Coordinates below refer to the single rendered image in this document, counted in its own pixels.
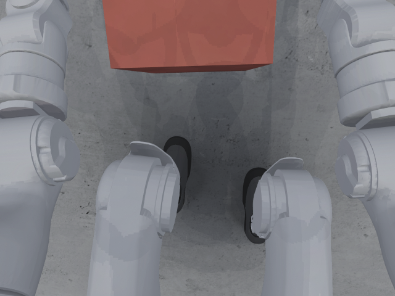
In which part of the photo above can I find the robot right forearm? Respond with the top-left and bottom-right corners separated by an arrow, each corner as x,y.
317,0 -> 395,130

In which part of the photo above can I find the robot left shin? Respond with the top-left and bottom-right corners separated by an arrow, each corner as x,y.
96,141 -> 180,213

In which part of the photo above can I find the robot shin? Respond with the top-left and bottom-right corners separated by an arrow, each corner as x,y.
96,141 -> 180,213
251,157 -> 332,239

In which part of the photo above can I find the robot left forearm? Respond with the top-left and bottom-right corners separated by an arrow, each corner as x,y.
0,0 -> 72,121

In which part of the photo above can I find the right robot upper arm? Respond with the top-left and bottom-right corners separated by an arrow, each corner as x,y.
335,126 -> 395,290

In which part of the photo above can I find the left robot upper arm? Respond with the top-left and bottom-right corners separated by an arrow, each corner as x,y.
0,115 -> 80,296

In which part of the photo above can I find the carton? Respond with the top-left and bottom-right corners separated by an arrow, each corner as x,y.
102,0 -> 277,73

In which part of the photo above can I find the robot right shin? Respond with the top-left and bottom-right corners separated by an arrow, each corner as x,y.
251,157 -> 332,239

